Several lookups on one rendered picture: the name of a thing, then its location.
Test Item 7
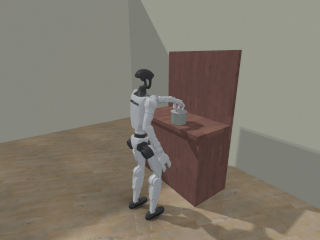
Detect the robot right hand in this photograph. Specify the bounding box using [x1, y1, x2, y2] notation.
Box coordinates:
[158, 153, 171, 172]

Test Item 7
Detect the pot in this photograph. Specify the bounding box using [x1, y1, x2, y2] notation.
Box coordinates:
[171, 113, 187, 125]

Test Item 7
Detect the humanoid robot torso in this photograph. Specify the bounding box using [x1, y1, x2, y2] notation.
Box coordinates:
[130, 94, 152, 152]

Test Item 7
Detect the robot left hand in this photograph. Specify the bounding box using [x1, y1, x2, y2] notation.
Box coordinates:
[172, 99, 185, 111]

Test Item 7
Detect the lid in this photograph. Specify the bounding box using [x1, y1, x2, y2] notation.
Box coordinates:
[171, 109, 188, 115]

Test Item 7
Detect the robot right upper arm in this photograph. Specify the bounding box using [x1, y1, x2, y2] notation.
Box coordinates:
[142, 97, 157, 134]

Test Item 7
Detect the robot right forearm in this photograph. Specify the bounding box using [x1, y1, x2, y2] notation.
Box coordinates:
[146, 125, 164, 156]

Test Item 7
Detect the robot left upper arm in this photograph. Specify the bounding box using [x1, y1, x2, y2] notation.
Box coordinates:
[131, 89, 158, 103]

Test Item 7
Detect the table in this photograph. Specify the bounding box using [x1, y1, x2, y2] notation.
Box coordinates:
[145, 50, 242, 207]

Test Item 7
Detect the robot left forearm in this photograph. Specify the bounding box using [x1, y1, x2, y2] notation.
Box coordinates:
[156, 95, 176, 104]

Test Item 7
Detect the right robot shin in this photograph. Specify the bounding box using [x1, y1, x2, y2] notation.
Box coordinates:
[148, 177, 162, 214]

